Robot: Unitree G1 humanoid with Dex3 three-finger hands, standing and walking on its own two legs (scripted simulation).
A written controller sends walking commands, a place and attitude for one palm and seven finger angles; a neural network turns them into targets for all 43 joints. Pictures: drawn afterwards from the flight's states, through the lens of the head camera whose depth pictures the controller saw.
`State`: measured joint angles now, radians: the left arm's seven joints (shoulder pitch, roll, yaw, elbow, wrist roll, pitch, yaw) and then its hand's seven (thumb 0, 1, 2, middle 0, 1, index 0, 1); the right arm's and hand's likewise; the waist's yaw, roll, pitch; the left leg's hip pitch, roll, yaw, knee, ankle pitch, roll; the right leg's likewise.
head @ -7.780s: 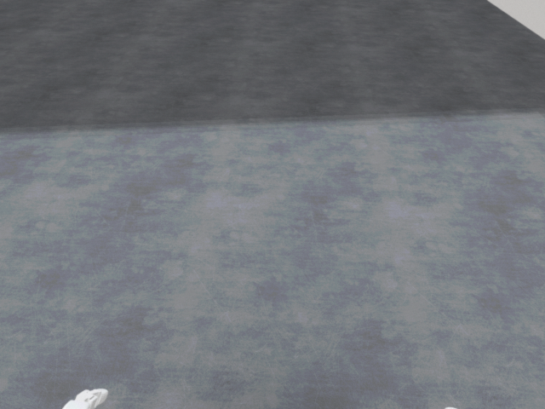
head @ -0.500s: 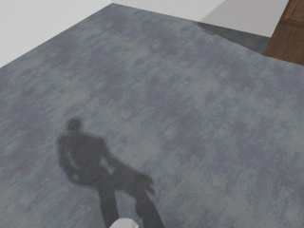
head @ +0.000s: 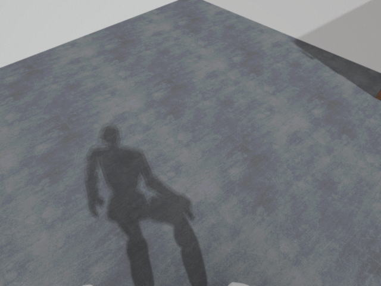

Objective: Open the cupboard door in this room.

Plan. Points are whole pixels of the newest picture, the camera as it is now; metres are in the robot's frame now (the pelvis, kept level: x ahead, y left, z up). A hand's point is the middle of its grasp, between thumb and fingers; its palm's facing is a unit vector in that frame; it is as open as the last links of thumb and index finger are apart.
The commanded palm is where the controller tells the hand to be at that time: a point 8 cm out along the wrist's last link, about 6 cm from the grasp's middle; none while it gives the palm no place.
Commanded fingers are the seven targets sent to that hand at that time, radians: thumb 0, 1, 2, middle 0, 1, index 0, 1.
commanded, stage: turn or walk to find it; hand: left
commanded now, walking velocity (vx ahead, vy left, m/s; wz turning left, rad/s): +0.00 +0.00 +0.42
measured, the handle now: out of the picture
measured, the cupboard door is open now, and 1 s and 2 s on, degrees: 0 0 0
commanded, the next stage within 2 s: none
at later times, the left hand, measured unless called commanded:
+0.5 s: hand out of the picture -0.01 +0.18 -0.17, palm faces +0.25 -0.94 -0.23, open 7.4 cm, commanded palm none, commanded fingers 0.00 0.90 0.90 -0.20 -0.30 -0.20 -0.30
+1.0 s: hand out of the picture +0.01 +0.21 -0.15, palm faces +0.41 -0.87 -0.26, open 7.4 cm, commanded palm none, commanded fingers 0.00 0.90 0.90 -0.20 -0.30 -0.20 -0.30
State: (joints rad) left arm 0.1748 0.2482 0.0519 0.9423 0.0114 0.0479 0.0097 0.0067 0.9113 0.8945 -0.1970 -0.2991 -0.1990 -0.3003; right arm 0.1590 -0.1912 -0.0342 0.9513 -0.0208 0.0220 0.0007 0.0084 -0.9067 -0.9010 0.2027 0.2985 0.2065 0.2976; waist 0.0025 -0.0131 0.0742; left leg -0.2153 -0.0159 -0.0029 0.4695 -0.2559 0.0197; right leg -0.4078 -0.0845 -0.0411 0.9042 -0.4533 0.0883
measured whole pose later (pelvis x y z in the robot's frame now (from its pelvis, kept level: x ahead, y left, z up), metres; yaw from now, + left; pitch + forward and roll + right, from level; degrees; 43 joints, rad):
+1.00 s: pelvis -0.01 -0.02 -0.01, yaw +25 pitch +0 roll +1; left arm 0.14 0.22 0.04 0.91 0.01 0.02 0.01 0.01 0.91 0.89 -0.20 -0.30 -0.20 -0.30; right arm 0.21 -0.20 -0.05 0.96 -0.02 0.04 0.00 0.01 -0.91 -0.90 0.20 0.30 0.21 0.30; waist -0.02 0.01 0.06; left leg -0.25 -0.04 -0.06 0.52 -0.27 0.00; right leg -0.28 -0.05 -0.05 0.60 -0.33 0.08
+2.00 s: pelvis -0.04 -0.06 +0.00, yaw +50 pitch -1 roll +2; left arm 0.17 0.17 0.03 0.90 0.02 0.01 0.02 0.00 0.91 0.89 -0.20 -0.30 -0.20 -0.30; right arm 0.23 -0.23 -0.08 0.98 -0.02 0.07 0.01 0.01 -0.91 -0.90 0.20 0.30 0.20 0.30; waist -0.03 0.05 0.06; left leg -0.43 -0.06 -0.07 0.87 -0.43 -0.02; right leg -0.24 -0.05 -0.10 0.56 -0.30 -0.03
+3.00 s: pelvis -0.05 -0.10 +0.00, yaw +76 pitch -1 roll +2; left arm 0.16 0.17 0.02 0.90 0.02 0.00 0.02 0.00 0.91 0.89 -0.20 -0.30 -0.20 -0.30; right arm 0.23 -0.24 -0.09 0.99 -0.02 0.07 0.01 0.01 -0.91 -0.90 0.20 0.30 0.20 0.30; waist -0.03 0.05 0.07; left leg -0.46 -0.05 -0.06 1.06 -0.43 -0.03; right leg -0.23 -0.06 -0.12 0.54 -0.29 -0.04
